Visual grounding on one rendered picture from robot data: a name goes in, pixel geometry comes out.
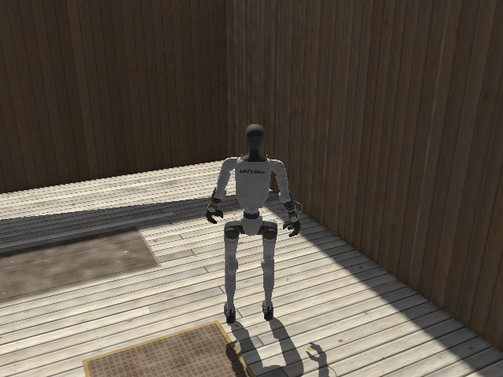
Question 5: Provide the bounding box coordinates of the left robot hand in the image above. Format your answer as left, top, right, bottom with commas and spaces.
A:
205, 209, 223, 224

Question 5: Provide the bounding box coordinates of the left robot shin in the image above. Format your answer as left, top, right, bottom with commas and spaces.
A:
225, 259, 236, 313

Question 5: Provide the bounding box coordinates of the robot left forearm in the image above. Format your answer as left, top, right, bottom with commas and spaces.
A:
207, 187, 222, 212

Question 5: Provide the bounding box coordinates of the left robot upper arm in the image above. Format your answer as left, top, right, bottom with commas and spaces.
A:
214, 157, 237, 199

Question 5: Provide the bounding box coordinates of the right robot upper arm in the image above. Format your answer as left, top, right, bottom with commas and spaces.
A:
270, 159, 291, 203

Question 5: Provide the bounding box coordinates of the robot head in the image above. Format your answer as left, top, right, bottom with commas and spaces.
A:
240, 124, 267, 162

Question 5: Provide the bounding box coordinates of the right robot hand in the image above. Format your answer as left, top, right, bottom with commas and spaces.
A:
283, 220, 301, 237

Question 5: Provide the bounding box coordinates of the robot right forearm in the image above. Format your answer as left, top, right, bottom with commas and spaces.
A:
283, 190, 299, 222

